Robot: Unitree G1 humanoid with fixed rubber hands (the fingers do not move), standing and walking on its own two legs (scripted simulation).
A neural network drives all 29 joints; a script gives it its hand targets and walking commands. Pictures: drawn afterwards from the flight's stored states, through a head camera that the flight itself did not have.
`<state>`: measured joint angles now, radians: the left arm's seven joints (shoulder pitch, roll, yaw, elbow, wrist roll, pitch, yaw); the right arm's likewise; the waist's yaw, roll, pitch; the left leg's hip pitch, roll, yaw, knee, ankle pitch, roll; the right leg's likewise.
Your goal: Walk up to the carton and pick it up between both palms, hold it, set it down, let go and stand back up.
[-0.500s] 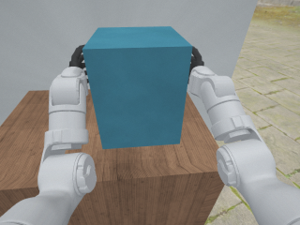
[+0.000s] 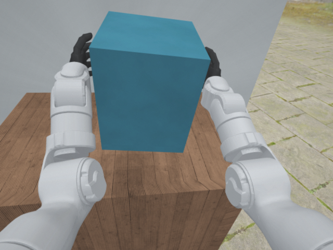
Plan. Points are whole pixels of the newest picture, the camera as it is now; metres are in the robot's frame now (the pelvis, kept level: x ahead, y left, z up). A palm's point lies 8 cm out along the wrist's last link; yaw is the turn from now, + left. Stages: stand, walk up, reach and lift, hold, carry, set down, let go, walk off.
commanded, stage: set down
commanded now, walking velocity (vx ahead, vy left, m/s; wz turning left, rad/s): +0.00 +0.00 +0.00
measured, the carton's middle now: (147, 84) +0.41 +0.01 +0.25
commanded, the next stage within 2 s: none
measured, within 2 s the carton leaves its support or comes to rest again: neither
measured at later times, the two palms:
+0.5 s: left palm (89, 90) +0.41 +0.15 +0.23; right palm (207, 107) +0.38 -0.13 +0.20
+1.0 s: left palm (93, 103) +0.42 +0.15 +0.19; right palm (203, 118) +0.38 -0.13 +0.16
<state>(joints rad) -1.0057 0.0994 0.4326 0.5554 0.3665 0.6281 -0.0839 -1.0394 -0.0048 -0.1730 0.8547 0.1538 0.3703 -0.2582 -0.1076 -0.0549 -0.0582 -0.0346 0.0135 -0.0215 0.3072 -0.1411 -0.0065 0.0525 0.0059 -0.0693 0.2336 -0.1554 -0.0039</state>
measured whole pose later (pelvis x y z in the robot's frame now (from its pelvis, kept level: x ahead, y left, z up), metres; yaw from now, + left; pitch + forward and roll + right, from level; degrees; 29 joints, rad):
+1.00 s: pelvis +0.01 +0.02 +0.00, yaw -1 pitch -6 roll -1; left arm -0.86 0.06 0.32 0.67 0.31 0.41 -0.03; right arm -0.77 0.07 -0.26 0.80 0.04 0.15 -0.22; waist -0.08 -0.08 0.01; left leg -0.07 0.00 0.01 0.33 -0.16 0.01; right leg 0.03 -0.01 -0.04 0.22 -0.15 0.02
